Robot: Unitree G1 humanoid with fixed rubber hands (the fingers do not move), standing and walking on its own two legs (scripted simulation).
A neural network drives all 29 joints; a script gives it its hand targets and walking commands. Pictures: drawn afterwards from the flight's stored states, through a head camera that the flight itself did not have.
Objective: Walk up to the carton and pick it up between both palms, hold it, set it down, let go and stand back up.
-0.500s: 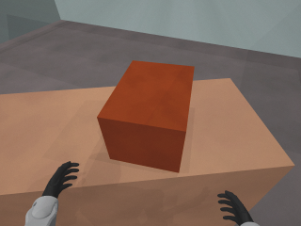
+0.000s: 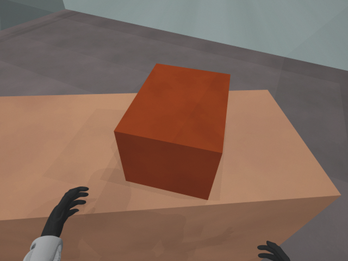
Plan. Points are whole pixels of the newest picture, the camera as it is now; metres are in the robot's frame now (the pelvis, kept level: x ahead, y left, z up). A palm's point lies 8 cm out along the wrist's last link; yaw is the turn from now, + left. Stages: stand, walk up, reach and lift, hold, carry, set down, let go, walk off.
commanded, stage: stand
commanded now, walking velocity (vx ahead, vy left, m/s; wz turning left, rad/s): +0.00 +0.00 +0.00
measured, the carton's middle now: (179, 125) +0.48 -0.02 +0.05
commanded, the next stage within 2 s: none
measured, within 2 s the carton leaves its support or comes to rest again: neither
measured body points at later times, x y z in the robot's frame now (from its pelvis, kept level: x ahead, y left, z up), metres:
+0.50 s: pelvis +0.00 -0.01 +0.00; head +0.00 -0.01 +0.45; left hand +0.23 +0.25 +0.01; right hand +0.15 -0.27 -0.09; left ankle +0.03 +0.12 -0.74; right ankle -0.01 -0.12 -0.74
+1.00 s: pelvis +0.00 -0.01 +0.00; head +0.00 +0.00 +0.45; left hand +0.23 +0.25 +0.01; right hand +0.16 -0.27 -0.09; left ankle +0.03 +0.12 -0.74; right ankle -0.01 -0.12 -0.74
